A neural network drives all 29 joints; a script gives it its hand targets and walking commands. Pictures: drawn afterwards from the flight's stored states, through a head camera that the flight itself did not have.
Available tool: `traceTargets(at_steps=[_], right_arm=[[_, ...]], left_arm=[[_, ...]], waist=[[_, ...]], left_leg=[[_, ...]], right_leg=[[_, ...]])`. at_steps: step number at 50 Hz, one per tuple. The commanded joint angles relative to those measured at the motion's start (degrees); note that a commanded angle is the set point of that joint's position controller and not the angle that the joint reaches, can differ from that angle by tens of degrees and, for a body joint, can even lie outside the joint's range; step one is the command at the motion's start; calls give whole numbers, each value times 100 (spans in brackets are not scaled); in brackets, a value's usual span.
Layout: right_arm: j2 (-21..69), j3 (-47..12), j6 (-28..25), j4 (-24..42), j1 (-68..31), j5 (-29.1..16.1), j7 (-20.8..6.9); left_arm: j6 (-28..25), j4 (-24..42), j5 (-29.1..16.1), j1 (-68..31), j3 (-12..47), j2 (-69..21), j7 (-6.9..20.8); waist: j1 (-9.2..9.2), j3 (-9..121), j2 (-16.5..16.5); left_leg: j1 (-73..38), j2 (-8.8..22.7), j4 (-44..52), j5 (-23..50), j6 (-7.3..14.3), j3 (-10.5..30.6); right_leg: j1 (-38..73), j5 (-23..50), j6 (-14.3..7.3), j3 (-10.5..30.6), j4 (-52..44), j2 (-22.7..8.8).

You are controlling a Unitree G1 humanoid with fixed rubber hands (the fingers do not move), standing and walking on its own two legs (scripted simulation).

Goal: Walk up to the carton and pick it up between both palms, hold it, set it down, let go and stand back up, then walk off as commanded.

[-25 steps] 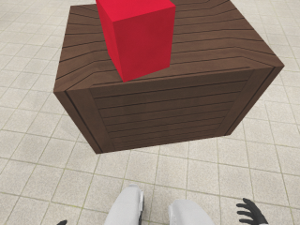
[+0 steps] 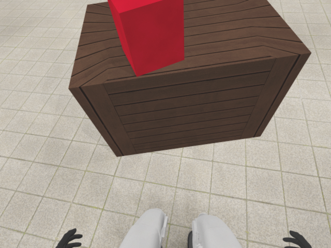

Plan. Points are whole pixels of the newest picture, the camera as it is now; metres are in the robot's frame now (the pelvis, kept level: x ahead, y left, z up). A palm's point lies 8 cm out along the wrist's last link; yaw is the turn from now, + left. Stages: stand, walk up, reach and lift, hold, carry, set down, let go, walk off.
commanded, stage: walk off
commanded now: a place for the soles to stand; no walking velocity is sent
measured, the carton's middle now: (147, 26) +0.82 +0.11 +0.05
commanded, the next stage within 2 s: none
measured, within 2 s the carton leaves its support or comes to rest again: neither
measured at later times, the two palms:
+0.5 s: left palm out of the picture +0.06 +0.41 -0.14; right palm out of the picture +0.05 -0.18 -0.06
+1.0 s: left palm out of the picture +0.06 +0.40 -0.14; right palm out of the picture +0.05 -0.20 -0.07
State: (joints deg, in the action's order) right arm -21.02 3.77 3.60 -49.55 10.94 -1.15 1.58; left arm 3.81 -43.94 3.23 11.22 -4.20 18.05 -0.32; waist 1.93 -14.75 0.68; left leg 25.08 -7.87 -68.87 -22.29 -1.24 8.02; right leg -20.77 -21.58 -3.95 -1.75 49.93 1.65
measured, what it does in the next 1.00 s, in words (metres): steps to the left: left foot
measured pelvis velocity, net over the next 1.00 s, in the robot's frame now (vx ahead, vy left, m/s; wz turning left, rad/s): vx -0.02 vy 0.12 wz -0.01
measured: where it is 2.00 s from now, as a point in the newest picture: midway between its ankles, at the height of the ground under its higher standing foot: outside the picture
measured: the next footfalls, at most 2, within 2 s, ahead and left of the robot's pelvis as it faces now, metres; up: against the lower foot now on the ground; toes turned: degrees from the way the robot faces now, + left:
left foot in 0.30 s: +0.05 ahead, +0.18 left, +0.00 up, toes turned -4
right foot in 1.20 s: +0.01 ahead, -0.08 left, +0.00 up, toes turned +1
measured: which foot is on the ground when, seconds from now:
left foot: up 0.00-0.28, down 0.30-1.00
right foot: down 0.00-0.32, up 0.34-1.00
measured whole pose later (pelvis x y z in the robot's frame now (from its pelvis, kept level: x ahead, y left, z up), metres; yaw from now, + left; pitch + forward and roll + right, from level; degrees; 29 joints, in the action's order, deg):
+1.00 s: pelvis -0.02 +0.12 +0.00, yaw -1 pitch -3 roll -1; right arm -21.0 1.5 -3.6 -49.6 12.5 -1.1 3.1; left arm 5.8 -46.4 3.2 9.6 -5.0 19.9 -0.3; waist 1.3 -10.3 -4.9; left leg 22.5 -4.6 -48.1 -22.4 4.3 1.2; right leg -26.0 -23.5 -1.8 4.5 63.5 2.7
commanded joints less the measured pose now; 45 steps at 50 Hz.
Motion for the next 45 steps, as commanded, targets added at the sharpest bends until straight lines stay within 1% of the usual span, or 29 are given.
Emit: traceTargets(at_steps=[1, 4, 6, 8, 9, 10, 11, 12, 13, 14, 15, 16, 17, 18, 19, 20, 22, 23, 25, 28, 30, 32, 33, 34, 39, 41, 42, 44, 45], right_arm=[[-1623, 404, -174, 155, 727, 142, 114], [-1807, 421, -182, 81, 816, 194, 146], [-1756, 421, -188, 206, 789, 239, 81], [-1633, 401, -209, 217, 942, 204, 60], [-1526, 344, -205, 341, 907, 155, 59], [-1465, 328, -254, 296, 868, 156, 50], [-1539, 348, -285, 294, 1064, 134, 43], [-1412, 319, -349, 327, 1071, 176, 40], [-1388, 320, -347, 299, 1433, 152, 24], [-1400, 384, -435, 206, 1865, 153, 77], [-1553, 465, -452, 218, 1742, 241, 105], [-1919, 449, -489, 467, 1044, 303, 142], [-2106, 415, -532, 567, 645, 253, 178], [-2400, 453, -547, 656, 411, 178, 243], [-2323, 483, -586, 595, 204, 199, 268], [-2154, 409, -623, 591, 254, 212, 301], [-1726, 298, -628, 540, 192, 168, 268], [-1591, 239, -684, 496, 332, 137, 261], [-1449, 234, -752, 482, 778, 75, 283], [-1349, 248, -794, 436, 1101, 167, 360], [-1411, 271, -777, 321, 1127, 94, 346], [-1398, 293, -792, 363, 1240, 106, 421], [-1400, 287, -776, 318, 1132, 55, 407], [-1422, 296, -794, 396, 1106, 58, 431], [-1503, 234, -808, 399, 867, 100, 445], [-1476, 208, -835, 396, 773, 169, 432], [-1505, 257, -828, 426, 807, 142, 438], [-1504, 229, -840, 291, 716, 172, 428], [-1564, 200, -842, 331, 733, 169, 424]], left_arm=[[-207, 659, -63, -648, -578, 1708, -86], [-161, 716, -108, -895, -535, 1592, -21], [-117, 897, -21, -816, -601, 1598, -24], [-104, 862, -14, -788, -545, 1703, -2], [-91, 876, -6, -882, -563, 1699, 6], [-79, 912, -28, -763, -540, 1628, 8], [-96, 830, -33, -1004, -454, 1666, 17], [-68, 938, -1, -940, -467, 1628, 23], [-37, 884, -32, -902, -490, 1722, -4], [14, 845, 9, -878, -493, 1647, 44], [29, 775, -8, -616, -445, 1456, 21], [58, 789, -98, -429, -429, 1257, -3], [116, 792, -61, -322, -517, 1415, -36], [135, 794, -36, -244, -552, 1556, -47], [137, 592, -85, -274, -565, 1758, -35], [148, 501, -105, -141, -617, 1742, -9], [148, 121, -121, 350, -543, 1637, 36], [147, 87, -89, 437, -601, 1647, 59], [125, 184, -71, 501, -544, 1562, 49], [106, 285, -79, 357, -481, 1515, 58], [112, 153, -123, 345, -494, 1550, 27], [131, 264, -101, 345, -509, 1540, 54], [174, 205, -53, 421, -467, 1462, 33], [155, 223, -71, 414, -475, 1491, 20], [185, 225, -15, 557, -490, 1565, 26], [146, 306, -1, 307, -586, 1656, 53], [141, 224, 12, 505, -584, 1659, 44], [114, 190, 33, 319, -574, 1667, 48], [111, 241, 53, 205, -631, 1706, 39]], waist=[[19, 879, -609], [-100, 708, -913], [0, 626, -1032], [-100, 966, -1027], [-136, 1084, -1152], [-64, 1044, -1021], [-251, 1068, -1067], [-229, 1185, -936], [-419, 1459, -975], [-658, 1736, -960], [-653, 1421, -30], [-392, 1001, 962], [-181, 1185, 603], [-181, 1105, 407], [-168, 945, 378], [-204, 919, 408], [-78, 920, 563], [-117, 1139, 273], [-139, 1596, 369], [-248, 1822, 409], [-256, 1822, 979], [-351, 1999, 826], [-268, 1764, 653], [-213, 1755, 627], [-119, 1829, 467], [-131, 1802, 221], [-144, 2010, 332], [-146, 1703, -32], [-189, 1807, 198]], left_leg=[[621, 319, -218, -466, 99, 42], [398, 248, -348, -549, 38, -122], [318, 235, -342, -730, 57, -303], [290, 355, 54, -842, 121, -361], [87, 537, 588, -1083, 194, -422], [179, 483, 628, -1163, 234, -403], [-186, 642, 1058, -1084, 277, -243], [-363, 606, 1734, -729, 351, -369], [-831, 757, 2510, -452, 480, -153], [-1560, 974, 3335, -529, 625, 402], [-1568, 1335, 3734, -784, 672, 1362], [-676, 2222, 4630, -516, 769, 3209], [-64, 2551, 4915, -241, 903, 3806], [421, 2764, 5229, -488, 706, 4110], [246, 2461, 5332, -1062, 358, 3762], [-4, 2221, 5109, -913, 134, 3277], [-211, 1740, 4933, -1114, -304, 2443], [-926, 1656, 4876, -605, -454, 2311], [-1800, 1864, 4404, 1471, -535, 2280], [-2563, 1837, 3988, 3389, -572, 2009], [-2659, 1617, 3878, 3989, -982, 1603], [-2678, 1615, 3913, 3643, -840, 1593], [-2426, 1648, 3996, 4119, -1003, 1587], [-2529, 1714, 3914, 4158, -893, 1636], [-2606, 1862, 4163, 3114, -819, 1896], [-2327, 2023, 4197, 2471, -368, 2125], [-2320, 2010, 4205, 2701, -448, 1925], [-2169, 2122, 4087, 2386, -62, 2124], [-2160, 2166, 4235, 1808, 74, 2228]], right_leg=[[345, -1741, 175, 2666, -3368, -1931], [-195, -1749, -107, 2447, -3242, -1713], [-502, -1972, -321, 2437, -3275, -1811], [-254, -1912, -487, 2497, -3211, -2010], [-163, -1522, -792, 2276, -2830, -1951], [-123, -1302, -830, 2302, -2808, -1934], [-370, -1111, -808, 2097, -2486, -1887], [-244, -849, -709, 1877, -2244, -1646], [-218, -701, -479, 1625, -1743, -1604], [-852, -885, -287, 1328, -663, -1182], [-1531, -1053, -27, 941, 374, -572], [-1869, -1367, 251, 879, 1719, 315], [-1382, -1204, 298, 1582, 2156, 462], [-1211, -1076, 353, 1949, 2324, 462], [-1237, -699, 340, 1890, 2325, 416], [-1390, -425, 294, 2117, 2302, 442], [-1430, -39, 246, 1882, 2303, 430], [-1520, 24, 227, 1766, 2263, 458], [-1598, -43, 191, 1692, 1967, 339], [-1619, -120, 168, 1528, 1595, 224], [-1597, -138, 129, 1573, 1589, 298], [-1561, -142, 96, 1469, 1584, 301], [-1579, -146, 71, 1349, 1557, 337], [-1515, -139, 104, 1571, 1572, 290], [-1458, 24, 67, 1530, 1235, 144], [-1389, -46, 75, 1693, 1216, 25], [-1301, -96, 63, 1522, 1228, 77], [-1437, -121, 156, 1687, 1197, -99], [-1278, -200, 163, 1696, 1235, -106]])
